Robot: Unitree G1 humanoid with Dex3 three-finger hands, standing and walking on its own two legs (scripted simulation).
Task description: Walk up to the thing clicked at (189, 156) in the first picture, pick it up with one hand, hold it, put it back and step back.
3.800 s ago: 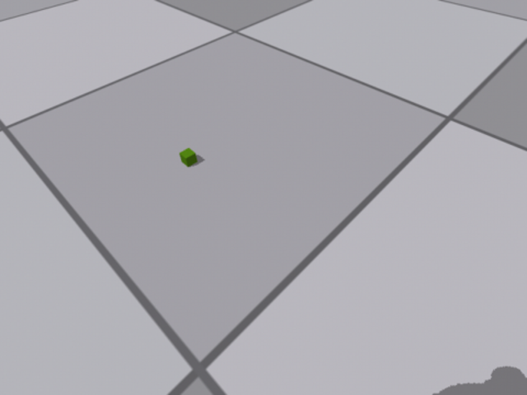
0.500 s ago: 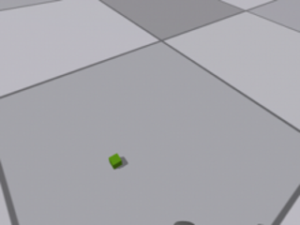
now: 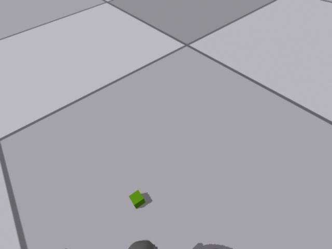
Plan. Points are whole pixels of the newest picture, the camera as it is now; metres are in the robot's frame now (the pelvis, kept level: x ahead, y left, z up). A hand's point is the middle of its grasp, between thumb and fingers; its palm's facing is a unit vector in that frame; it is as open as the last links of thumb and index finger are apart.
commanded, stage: walk up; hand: left
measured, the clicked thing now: (137, 199) +0.50 +0.25 -0.73
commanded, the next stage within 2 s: stand in 1.56 s
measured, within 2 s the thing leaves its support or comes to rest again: neither
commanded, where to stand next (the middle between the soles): +0.13 +0.02 m, yaw +0 degrees
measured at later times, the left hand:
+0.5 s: hand out of the picture +0.08 +0.29 -0.16, palm faces +0.02 -0.94 -0.33, open 7.3 cm
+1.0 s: hand out of the picture +0.12 +0.28 -0.14, palm faces +0.02 -0.94 -0.34, open 7.3 cm
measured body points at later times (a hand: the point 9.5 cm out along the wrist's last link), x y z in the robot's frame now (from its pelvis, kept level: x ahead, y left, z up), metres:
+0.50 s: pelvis +0.03 +0.03 +0.01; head +0.04 +0.04 +0.45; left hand +0.08 +0.34 -0.13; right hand +0.15 -0.26 -0.11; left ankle +0.09 +0.14 -0.73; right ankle +0.06 -0.11 -0.73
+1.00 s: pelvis +0.05 +0.02 +0.02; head +0.05 +0.02 +0.47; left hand +0.12 +0.33 -0.11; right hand +0.15 -0.27 -0.11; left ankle +0.09 +0.14 -0.73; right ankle +0.06 -0.11 -0.73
